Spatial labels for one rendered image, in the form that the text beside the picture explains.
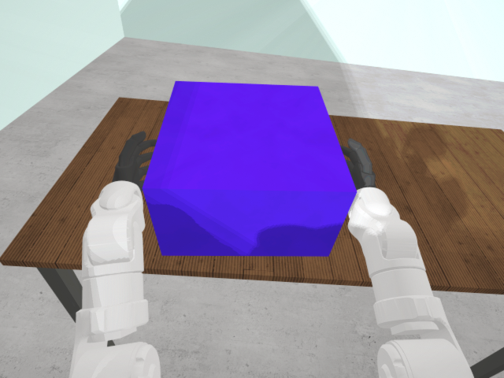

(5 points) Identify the robot left forearm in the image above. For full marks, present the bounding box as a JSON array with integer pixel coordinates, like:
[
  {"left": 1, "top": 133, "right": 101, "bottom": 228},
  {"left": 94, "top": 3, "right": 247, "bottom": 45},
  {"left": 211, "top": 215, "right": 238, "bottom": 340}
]
[{"left": 69, "top": 181, "right": 149, "bottom": 378}]

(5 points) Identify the robot left upper arm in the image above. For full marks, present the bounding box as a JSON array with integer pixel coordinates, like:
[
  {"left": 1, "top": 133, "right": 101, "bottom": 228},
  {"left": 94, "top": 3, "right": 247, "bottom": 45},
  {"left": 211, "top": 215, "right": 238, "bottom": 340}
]
[{"left": 72, "top": 342, "right": 161, "bottom": 378}]

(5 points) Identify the left robot hand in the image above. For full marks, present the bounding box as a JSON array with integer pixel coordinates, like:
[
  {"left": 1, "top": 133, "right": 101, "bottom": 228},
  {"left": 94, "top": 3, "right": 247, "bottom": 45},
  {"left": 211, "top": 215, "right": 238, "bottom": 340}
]
[{"left": 112, "top": 131, "right": 157, "bottom": 192}]

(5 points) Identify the robot right forearm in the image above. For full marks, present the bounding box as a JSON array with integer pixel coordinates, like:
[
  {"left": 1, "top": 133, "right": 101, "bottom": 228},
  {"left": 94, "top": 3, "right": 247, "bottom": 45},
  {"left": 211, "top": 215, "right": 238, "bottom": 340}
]
[{"left": 348, "top": 187, "right": 474, "bottom": 378}]

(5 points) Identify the right robot hand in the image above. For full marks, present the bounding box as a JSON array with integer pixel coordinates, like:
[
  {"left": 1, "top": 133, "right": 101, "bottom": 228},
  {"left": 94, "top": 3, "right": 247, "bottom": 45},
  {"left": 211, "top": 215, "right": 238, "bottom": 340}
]
[{"left": 340, "top": 138, "right": 376, "bottom": 190}]

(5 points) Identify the table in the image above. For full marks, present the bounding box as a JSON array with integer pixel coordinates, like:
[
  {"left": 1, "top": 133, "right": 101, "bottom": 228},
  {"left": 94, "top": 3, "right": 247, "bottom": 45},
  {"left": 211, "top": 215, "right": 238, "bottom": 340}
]
[{"left": 0, "top": 97, "right": 504, "bottom": 378}]

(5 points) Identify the robot right upper arm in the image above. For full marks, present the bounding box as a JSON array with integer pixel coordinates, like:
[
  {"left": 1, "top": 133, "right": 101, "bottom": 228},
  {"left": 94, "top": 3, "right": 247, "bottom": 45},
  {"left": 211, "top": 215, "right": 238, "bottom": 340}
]
[{"left": 377, "top": 339, "right": 472, "bottom": 378}]

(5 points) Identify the carton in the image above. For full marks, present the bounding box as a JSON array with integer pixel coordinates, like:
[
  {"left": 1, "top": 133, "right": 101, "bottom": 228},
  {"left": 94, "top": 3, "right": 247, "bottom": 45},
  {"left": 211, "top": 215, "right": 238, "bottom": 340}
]
[{"left": 143, "top": 81, "right": 357, "bottom": 257}]

